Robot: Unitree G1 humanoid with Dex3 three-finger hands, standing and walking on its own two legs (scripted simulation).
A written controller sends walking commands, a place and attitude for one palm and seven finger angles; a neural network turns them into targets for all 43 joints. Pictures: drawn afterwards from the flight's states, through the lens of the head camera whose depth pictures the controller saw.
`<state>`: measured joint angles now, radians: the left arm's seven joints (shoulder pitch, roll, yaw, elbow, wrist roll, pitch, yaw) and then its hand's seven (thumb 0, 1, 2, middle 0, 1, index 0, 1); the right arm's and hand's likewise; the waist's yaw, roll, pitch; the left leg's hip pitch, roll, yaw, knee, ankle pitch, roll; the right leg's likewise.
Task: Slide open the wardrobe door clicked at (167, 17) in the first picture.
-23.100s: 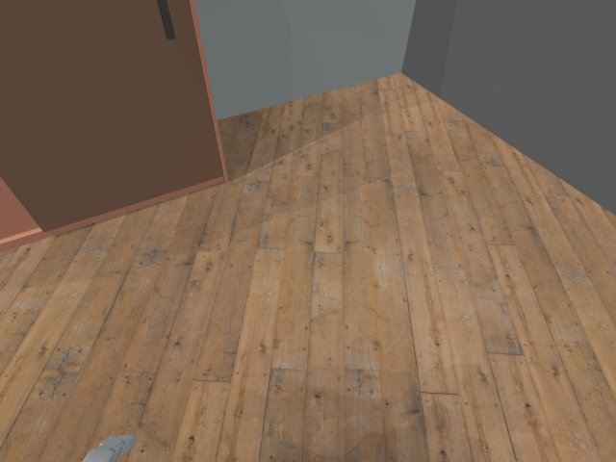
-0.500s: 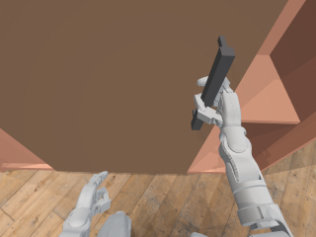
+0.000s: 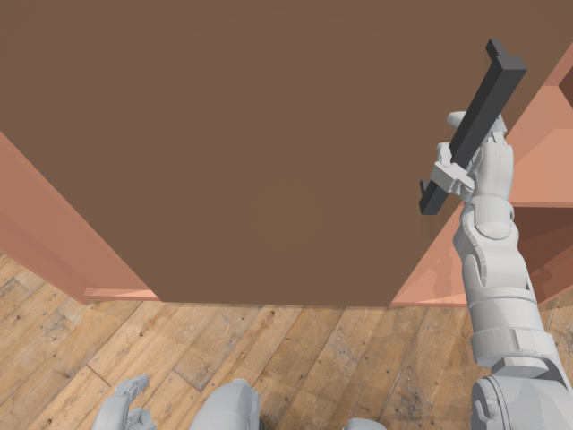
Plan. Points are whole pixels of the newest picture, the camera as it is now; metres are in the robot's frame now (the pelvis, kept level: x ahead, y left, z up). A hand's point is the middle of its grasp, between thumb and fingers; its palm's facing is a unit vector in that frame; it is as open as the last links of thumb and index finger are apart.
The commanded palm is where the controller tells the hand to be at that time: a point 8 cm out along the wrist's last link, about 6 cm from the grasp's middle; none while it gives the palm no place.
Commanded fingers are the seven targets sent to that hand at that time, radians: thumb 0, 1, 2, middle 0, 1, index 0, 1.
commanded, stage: stop walking and hold the door there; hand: right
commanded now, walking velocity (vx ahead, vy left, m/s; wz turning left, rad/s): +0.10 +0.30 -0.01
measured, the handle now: (455, 141) +0.48 -0.24 +0.10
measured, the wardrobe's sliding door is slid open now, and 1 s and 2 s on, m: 0.47 0.47 0.47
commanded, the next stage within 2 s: none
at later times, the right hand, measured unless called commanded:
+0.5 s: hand (441, 164) +0.43 -0.21 +0.10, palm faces +0.43 +0.88 -0.19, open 6.1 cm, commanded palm +0.39 -0.24 +0.10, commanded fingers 0.00 -0.90 -0.90 0.45 1.40 0.45 1.40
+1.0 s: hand (441, 163) +0.43 -0.21 +0.11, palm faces +0.43 +0.88 -0.19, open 5.9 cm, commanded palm +0.39 -0.24 +0.10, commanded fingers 0.00 -0.90 -0.90 0.45 1.40 0.45 1.40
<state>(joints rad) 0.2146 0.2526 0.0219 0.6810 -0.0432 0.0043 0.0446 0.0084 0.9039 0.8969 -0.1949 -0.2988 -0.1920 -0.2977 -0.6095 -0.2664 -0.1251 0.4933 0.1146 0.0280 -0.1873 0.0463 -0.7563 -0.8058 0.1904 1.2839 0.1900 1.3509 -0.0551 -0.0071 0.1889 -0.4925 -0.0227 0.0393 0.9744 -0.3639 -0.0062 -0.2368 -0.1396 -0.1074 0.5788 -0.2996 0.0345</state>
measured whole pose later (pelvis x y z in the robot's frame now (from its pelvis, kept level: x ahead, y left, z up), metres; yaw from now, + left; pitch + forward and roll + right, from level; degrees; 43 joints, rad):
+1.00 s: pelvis +0.03 +0.06 +0.00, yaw +5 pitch -1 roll +1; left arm 0.30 0.30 -0.02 0.76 -0.03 -0.06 0.13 0.01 0.90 0.90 -0.20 -0.30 -0.20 -0.30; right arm -0.45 -0.45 -0.36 0.84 0.05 -0.09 -0.15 0.00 -0.66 -0.78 0.33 1.23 0.38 1.39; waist 0.04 -0.03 -0.05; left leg -0.21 0.03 0.08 0.48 -0.26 -0.01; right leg -0.30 -0.05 -0.25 0.48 -0.18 -0.09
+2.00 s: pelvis -0.03 -0.09 -0.01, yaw +3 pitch -1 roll +0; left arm 0.22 0.28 -0.01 0.72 -0.03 -0.04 0.10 0.01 0.90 0.90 -0.20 -0.30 -0.20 -0.30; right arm -0.66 -0.27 -0.13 0.70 0.06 -0.06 -0.11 -0.01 -0.67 -0.73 0.33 1.35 0.35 1.38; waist 0.04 0.01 0.11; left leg -0.30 0.03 0.07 0.64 -0.38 -0.01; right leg -0.29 -0.05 -0.12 0.61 -0.29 -0.02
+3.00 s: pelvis -0.02 -0.08 +0.00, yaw +5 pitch +6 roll +0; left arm 0.36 0.26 0.00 0.72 -0.03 -0.11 0.02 0.01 0.90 0.90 -0.20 -0.30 -0.20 -0.30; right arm -0.66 -0.30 -0.26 0.90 0.04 -0.16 -0.06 -0.01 0.53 -0.20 0.29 1.19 0.35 1.23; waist 0.07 0.00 -0.04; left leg -0.40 0.01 0.06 0.57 -0.26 0.01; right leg -0.41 -0.04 -0.10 0.58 -0.26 -0.02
